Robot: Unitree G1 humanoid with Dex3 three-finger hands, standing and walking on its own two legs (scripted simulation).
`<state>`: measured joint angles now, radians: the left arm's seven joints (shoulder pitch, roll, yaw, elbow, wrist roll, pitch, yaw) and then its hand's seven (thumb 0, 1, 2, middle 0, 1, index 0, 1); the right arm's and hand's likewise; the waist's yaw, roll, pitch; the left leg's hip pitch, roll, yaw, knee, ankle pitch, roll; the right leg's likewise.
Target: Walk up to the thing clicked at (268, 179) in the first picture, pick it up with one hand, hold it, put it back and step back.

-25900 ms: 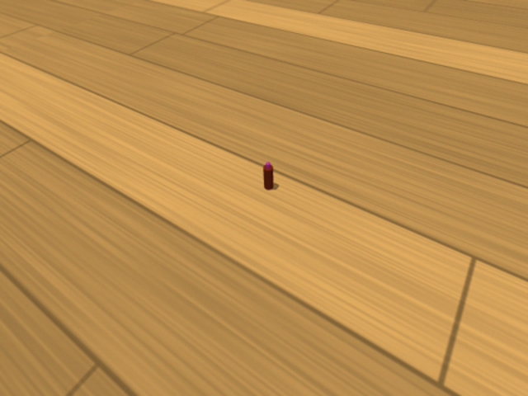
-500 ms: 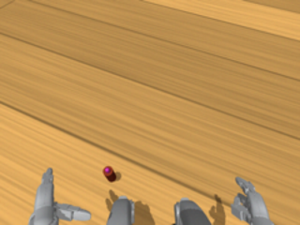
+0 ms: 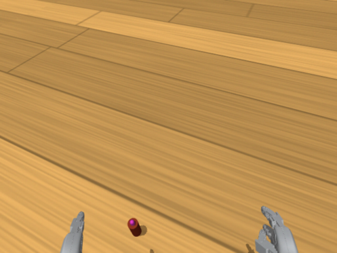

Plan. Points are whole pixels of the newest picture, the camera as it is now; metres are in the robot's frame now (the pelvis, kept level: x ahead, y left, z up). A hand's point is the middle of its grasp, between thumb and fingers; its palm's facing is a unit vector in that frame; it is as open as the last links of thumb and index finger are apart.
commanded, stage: home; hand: left
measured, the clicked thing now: (134, 226) +0.37 +0.21 -0.63
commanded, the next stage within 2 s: stand in 1.54 s
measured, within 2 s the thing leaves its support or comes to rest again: neither
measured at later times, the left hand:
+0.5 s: hand out of the picture +0.16 +0.16 -0.05, palm faces +0.10 -0.95 -0.29, open 17.7 cm
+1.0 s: hand out of the picture +0.16 +0.17 -0.05, palm faces +0.10 -0.95 -0.28, open 17.7 cm
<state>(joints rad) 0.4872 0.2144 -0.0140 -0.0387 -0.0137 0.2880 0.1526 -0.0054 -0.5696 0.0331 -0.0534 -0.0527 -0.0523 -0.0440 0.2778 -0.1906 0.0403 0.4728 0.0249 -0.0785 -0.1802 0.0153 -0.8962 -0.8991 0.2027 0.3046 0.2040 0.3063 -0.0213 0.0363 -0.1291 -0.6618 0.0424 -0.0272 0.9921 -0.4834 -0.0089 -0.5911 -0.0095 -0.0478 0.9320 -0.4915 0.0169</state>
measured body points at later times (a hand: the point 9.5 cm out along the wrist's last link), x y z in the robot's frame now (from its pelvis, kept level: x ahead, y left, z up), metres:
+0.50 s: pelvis -0.01 -0.02 +0.00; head +0.01 -0.02 +0.45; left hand +0.15 +0.21 -0.03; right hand +0.15 -0.26 -0.07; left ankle +0.01 +0.12 -0.68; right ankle -0.01 -0.13 -0.68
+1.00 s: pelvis -0.01 -0.01 +0.00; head +0.01 -0.01 +0.45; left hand +0.15 +0.22 -0.03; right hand +0.15 -0.26 -0.07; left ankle +0.01 +0.12 -0.68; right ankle -0.01 -0.13 -0.68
